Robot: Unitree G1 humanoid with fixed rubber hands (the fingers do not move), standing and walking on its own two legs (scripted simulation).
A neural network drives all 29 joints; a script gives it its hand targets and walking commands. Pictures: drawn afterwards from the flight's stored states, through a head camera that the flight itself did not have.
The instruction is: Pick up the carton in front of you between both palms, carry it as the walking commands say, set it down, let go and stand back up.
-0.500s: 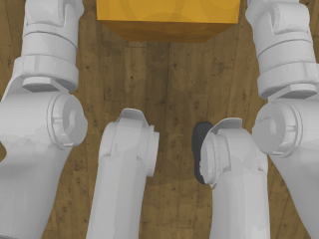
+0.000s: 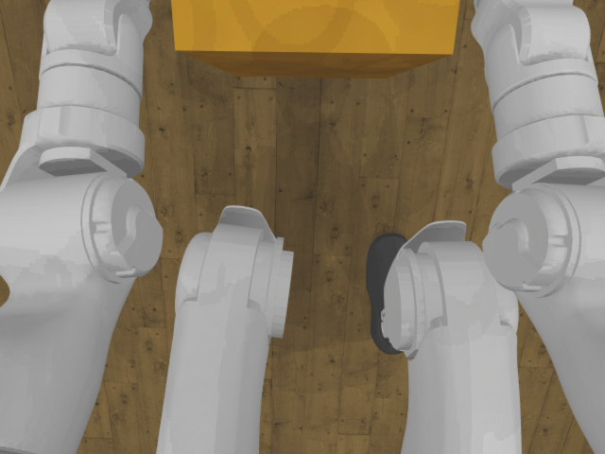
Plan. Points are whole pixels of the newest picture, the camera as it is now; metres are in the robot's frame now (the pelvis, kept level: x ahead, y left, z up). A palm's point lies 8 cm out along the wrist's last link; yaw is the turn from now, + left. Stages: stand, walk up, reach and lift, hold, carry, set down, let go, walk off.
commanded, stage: set down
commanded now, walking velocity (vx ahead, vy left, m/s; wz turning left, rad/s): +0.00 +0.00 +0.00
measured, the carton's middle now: out of the picture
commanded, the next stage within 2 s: let go in 1.26 s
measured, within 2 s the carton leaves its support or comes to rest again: neither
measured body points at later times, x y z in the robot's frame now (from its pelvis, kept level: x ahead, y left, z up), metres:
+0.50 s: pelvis -0.01 +0.00 +0.04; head +0.35 +0.03 +0.30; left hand +0.58 +0.24 -0.08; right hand +0.60 -0.13 -0.08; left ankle +0.09 +0.11 -0.33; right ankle +0.10 -0.12 -0.33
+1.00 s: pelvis +0.00 +0.00 +0.17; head +0.36 +0.03 +0.45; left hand +0.58 +0.25 +0.07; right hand +0.60 -0.15 +0.06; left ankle +0.09 +0.11 -0.33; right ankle +0.10 -0.12 -0.33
